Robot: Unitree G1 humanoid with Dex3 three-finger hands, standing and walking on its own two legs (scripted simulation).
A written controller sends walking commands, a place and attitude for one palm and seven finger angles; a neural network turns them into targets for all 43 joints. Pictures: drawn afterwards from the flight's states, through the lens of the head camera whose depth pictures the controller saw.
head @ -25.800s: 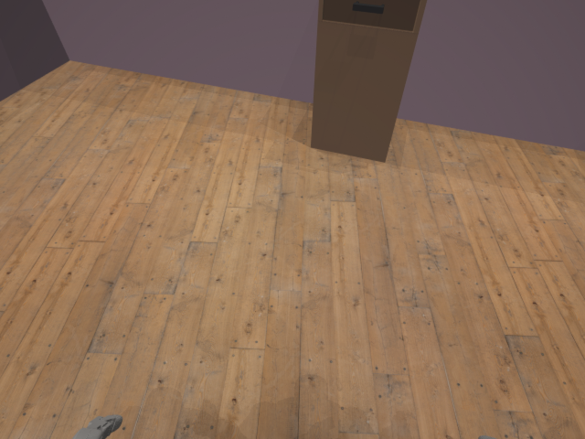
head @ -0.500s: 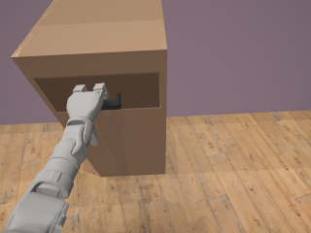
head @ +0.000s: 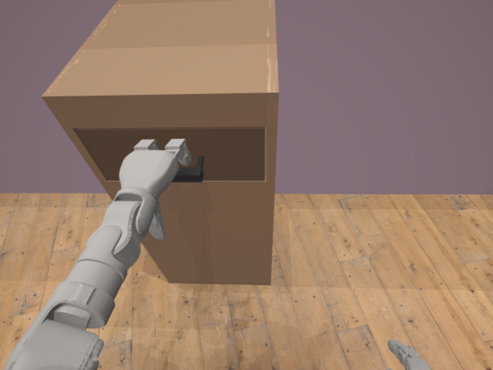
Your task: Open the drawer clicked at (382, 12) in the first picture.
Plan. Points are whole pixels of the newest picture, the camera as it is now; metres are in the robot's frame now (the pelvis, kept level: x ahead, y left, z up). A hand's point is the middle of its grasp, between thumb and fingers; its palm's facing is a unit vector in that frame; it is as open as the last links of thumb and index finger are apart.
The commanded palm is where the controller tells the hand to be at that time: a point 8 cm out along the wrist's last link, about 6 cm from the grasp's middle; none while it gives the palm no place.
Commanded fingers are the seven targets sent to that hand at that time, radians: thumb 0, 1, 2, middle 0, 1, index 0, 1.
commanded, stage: re-aim the fingers above the handle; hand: left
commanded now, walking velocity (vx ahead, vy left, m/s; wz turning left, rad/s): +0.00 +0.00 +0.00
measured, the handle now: (175, 167) +0.50 +0.19 +0.01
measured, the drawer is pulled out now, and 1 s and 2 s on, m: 0.00 0.00 0.00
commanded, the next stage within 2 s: lower the fingers behind the handle in 1.96 s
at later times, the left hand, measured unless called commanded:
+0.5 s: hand (160, 184) +0.41 +0.18 +0.07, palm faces +0.03 -0.07 -1.00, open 13.8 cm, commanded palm +0.39 +0.20 +0.13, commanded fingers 0.00 -0.50 0.30 -0.30 -1.20 -0.30 -1.20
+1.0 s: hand (150, 172) +0.43 +0.20 +0.08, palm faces +0.06 -0.01 -1.00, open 13.8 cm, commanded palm +0.39 +0.21 +0.12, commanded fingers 0.00 -0.50 0.30 -0.30 -1.20 -0.30 -1.20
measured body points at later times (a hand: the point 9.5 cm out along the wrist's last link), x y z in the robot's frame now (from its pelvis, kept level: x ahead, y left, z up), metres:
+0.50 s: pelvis +0.00 -0.01 +0.00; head +0.03 -0.03 +0.45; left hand +0.40 +0.18 +0.12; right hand +0.10 -0.27 -0.13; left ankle +0.00 +0.12 -0.72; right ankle -0.04 -0.11 -0.72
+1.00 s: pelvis -0.02 +0.00 +0.00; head +0.03 -0.03 +0.45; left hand +0.42 +0.20 +0.13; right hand +0.08 -0.25 -0.14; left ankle +0.00 +0.12 -0.72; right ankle -0.04 -0.11 -0.72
